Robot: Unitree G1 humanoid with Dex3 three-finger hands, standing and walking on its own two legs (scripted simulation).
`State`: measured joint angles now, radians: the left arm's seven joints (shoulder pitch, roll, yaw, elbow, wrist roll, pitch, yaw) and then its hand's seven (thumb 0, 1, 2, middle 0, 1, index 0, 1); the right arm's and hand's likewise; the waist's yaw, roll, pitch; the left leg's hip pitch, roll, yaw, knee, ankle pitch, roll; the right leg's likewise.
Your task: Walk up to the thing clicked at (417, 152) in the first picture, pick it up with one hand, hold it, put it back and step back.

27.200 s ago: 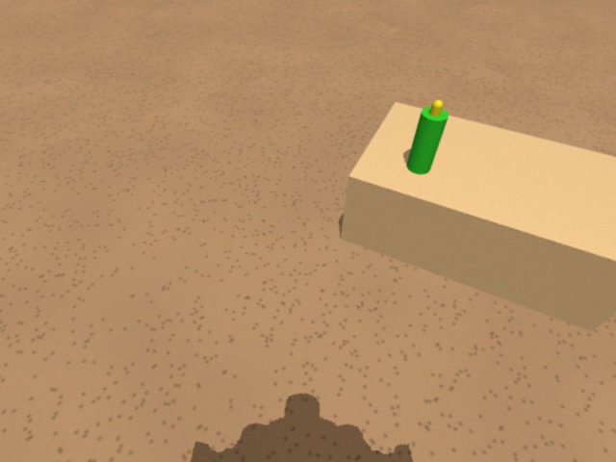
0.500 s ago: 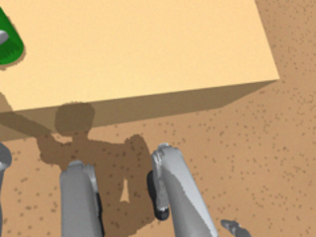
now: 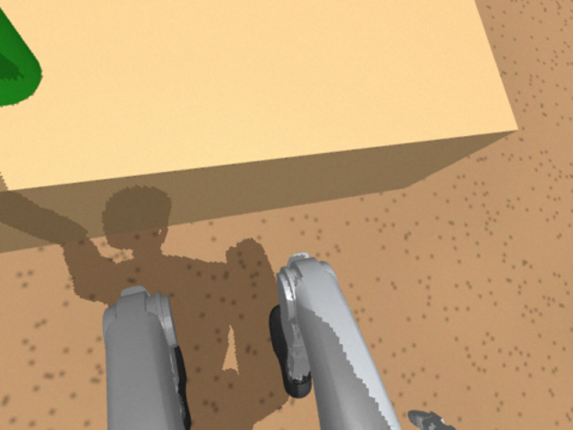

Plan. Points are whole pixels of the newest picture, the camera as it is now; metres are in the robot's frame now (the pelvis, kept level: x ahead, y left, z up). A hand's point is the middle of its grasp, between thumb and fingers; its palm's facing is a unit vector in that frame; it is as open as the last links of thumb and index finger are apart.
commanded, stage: open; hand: left
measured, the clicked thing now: out of the picture +0.60 +0.27 +0.06
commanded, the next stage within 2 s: withdraw in 0.12 s
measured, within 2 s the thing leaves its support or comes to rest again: neither
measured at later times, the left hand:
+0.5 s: hand out of the picture +0.60 +0.31 +0.08, palm faces +0.41 -0.91 -0.04, open 17.3 cm
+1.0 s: hand out of the picture +0.59 +0.36 +0.20, palm faces +0.47 -0.85 -0.26, open 17.1 cm
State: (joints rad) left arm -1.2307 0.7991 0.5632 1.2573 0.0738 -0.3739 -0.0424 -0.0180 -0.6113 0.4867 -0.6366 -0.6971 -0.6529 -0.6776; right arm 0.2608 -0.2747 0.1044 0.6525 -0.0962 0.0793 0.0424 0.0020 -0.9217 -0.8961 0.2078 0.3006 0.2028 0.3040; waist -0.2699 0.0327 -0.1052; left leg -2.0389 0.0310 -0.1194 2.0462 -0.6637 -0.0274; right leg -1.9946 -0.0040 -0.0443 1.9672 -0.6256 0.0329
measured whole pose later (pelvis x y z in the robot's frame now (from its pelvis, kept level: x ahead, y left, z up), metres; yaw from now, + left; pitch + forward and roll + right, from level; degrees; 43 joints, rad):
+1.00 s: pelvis +0.03 +0.01 +0.16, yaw +1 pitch +32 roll -6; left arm -1.15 0.92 0.54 1.29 0.19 -0.07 0.02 -0.01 -0.47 0.10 -0.07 -0.08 -0.07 -0.07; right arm 0.31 -0.27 0.10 0.62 -0.02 0.17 0.03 0.00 -0.89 -0.90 0.21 0.30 0.20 0.31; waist -0.25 0.02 -0.10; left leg -1.48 0.08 -0.08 1.50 -0.58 -0.02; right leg -1.44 0.02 -0.05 1.40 -0.52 0.03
